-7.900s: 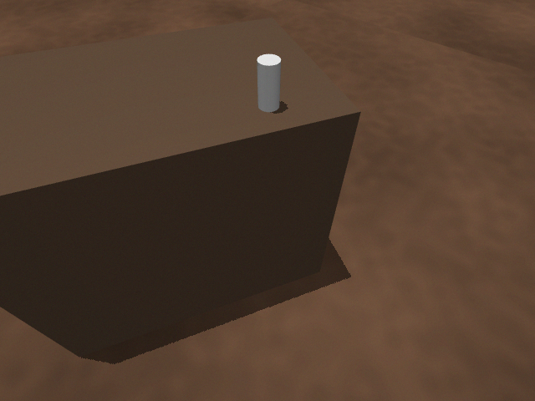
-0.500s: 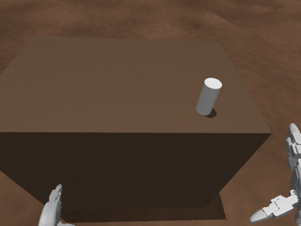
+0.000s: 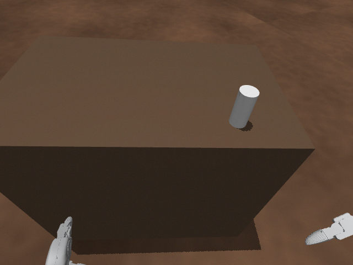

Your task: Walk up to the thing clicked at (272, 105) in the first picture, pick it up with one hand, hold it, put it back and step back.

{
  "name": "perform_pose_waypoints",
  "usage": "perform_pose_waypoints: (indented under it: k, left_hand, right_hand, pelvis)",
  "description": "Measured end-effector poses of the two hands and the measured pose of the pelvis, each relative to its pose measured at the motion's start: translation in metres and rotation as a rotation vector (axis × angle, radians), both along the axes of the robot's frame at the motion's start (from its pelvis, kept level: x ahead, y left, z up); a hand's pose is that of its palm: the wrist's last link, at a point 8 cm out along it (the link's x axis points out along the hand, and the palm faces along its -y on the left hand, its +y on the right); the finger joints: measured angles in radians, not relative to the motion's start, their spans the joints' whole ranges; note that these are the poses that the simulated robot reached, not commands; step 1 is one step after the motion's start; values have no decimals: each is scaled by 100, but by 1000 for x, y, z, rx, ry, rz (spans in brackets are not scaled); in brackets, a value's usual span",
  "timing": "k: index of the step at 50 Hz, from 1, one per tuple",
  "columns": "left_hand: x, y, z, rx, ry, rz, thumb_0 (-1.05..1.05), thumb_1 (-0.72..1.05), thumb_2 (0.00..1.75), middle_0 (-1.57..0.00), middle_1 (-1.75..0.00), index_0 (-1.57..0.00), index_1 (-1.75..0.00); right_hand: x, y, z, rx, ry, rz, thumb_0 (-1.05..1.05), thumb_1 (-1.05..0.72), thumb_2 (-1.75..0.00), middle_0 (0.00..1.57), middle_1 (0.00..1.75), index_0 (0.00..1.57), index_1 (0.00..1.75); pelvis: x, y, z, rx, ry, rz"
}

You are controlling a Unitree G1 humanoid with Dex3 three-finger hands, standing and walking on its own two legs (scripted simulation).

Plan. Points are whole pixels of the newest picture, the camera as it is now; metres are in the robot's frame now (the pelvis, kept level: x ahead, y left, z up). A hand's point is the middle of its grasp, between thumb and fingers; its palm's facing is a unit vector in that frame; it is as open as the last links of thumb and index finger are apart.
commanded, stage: rise first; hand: right
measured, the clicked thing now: (243, 107) +0.48 -0.18 +0.08
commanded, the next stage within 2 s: go down in 0.32 s
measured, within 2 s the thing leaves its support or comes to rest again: neither
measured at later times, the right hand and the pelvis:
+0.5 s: hand (337, 179) +0.20 -0.23 +0.19, palm faces +0.36 +0.81 -0.47, open 17.4 cm; pelvis +0.01 +0.00 +0.00, yaw +0 degrees
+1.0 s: hand out of the picture +0.25 -0.30 +0.20, palm faces +0.38 +0.87 -0.32, open 17.4 cm; pelvis +0.01 +0.00 +0.00, yaw -1 degrees
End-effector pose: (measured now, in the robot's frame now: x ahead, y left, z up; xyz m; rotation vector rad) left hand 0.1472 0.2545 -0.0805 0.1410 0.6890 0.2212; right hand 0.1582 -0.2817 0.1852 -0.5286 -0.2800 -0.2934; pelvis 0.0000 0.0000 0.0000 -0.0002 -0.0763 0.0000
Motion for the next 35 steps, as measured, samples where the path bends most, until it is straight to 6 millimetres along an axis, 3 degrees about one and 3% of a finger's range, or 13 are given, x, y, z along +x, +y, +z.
perform_pose_waypoints:
  k: [26, 35]
  left_hand:
    - [19, -4, -3, -17, 5, 1, -1, -55, 6, -6, -5, -6, -6]
    - [26, 20, 6, 35, -13, 73, -1, -54, 5, -5, -5, -5, -6]
  right_hand:
    - [2, 10, 26, -64, -109, 44, -1, 54, -4, 5, 6, 7, 6]
    - [15, -10, 18, 0, -129, 11, -1, 54, -3, 5, 5, 7, 5]
  pelvis:
    - [12, -1, 0, 1, 17, -6]
    - [19, -1, -2, 3, 15, 0]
